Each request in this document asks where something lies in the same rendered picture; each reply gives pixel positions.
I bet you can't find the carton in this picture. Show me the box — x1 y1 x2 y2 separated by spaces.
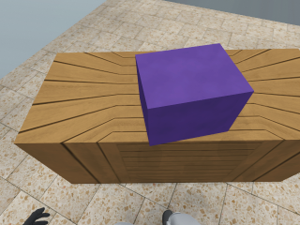
135 43 254 146

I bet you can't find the robot left hand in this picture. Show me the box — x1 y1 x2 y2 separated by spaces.
23 207 51 225

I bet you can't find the pedestal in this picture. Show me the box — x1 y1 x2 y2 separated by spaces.
14 48 300 184

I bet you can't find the right robot thigh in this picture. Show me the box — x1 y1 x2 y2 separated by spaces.
166 213 201 225

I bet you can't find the robot right foot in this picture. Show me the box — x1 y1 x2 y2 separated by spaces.
162 210 173 225

